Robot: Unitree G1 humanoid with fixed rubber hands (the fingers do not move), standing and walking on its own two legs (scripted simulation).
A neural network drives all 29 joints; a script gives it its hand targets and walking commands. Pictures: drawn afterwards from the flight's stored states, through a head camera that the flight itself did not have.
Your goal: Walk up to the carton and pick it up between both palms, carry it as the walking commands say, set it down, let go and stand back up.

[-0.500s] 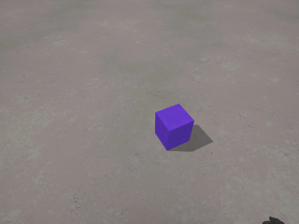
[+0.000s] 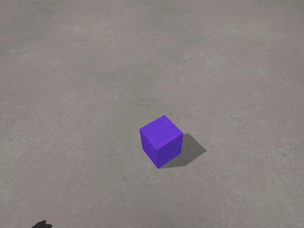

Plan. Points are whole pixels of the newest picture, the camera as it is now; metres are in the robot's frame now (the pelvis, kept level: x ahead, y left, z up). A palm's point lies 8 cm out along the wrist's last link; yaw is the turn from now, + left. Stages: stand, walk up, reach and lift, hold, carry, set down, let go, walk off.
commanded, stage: walk up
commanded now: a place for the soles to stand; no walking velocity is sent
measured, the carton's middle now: (161, 141) +0.79 -0.01 -0.62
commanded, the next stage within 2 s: none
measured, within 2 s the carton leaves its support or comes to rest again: neither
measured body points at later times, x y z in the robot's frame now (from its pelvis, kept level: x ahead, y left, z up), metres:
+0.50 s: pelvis +0.16 +0.01 -0.01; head +0.18 +0.01 +0.44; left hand +0.27 +0.34 -0.09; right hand +0.23 -0.34 -0.09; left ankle +0.16 +0.14 -0.68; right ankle +0.22 -0.11 -0.71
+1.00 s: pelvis +0.26 +0.04 -0.01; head +0.29 +0.04 +0.43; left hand +0.36 +0.37 -0.11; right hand +0.35 -0.30 -0.11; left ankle +0.30 +0.15 -0.71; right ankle +0.30 -0.10 -0.71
